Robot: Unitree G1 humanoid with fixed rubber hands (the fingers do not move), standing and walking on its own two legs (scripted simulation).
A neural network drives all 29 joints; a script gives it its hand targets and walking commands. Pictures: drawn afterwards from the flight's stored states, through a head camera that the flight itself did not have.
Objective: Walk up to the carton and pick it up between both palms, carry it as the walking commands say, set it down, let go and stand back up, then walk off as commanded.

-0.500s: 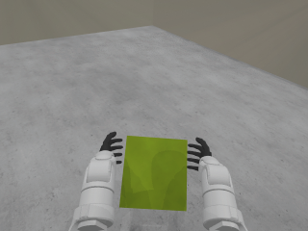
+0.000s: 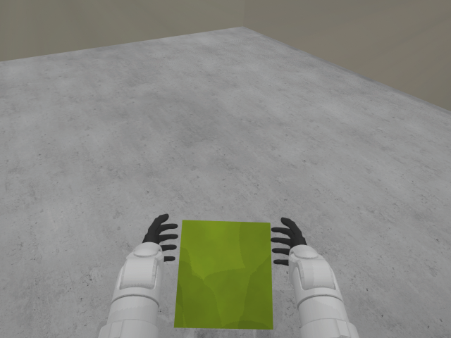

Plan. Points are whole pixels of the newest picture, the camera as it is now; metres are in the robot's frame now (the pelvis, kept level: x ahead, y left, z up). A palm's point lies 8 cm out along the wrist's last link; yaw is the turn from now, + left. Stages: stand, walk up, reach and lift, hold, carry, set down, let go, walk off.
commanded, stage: set down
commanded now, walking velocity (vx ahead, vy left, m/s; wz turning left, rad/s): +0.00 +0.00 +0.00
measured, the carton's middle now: (224, 270) +0.32 +0.01 -0.10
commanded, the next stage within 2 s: none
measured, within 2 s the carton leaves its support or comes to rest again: neither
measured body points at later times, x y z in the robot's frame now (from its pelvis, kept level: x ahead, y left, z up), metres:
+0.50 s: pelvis -0.03 +0.01 -0.03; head +0.06 +0.02 +0.41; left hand +0.32 +0.15 -0.07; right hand +0.32 -0.13 -0.08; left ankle +0.05 +0.13 -0.74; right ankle +0.00 -0.13 -0.74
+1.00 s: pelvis -0.05 +0.01 -0.11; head +0.13 +0.02 +0.30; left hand +0.35 +0.15 -0.17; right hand +0.36 -0.12 -0.17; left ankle +0.05 +0.13 -0.74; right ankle +0.00 -0.13 -0.74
